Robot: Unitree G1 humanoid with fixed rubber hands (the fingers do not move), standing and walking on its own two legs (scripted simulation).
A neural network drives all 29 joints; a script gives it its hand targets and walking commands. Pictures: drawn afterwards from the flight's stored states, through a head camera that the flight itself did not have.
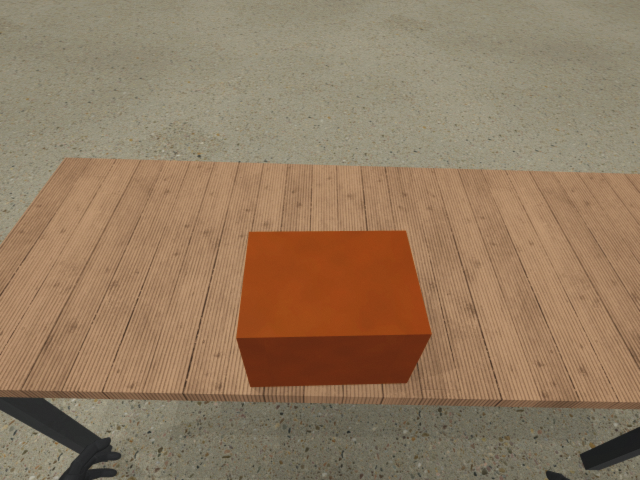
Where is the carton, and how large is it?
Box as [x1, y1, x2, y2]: [236, 231, 431, 386]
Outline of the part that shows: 249,232 236,338 250,386 393,383 407,381 431,333 405,231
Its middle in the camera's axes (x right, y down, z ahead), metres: +0.01 +0.11 +0.61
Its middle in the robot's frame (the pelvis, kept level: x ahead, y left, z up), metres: +0.37 -0.01 -0.06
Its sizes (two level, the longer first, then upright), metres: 0.250 0.182 0.165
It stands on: a table, 0.64 m high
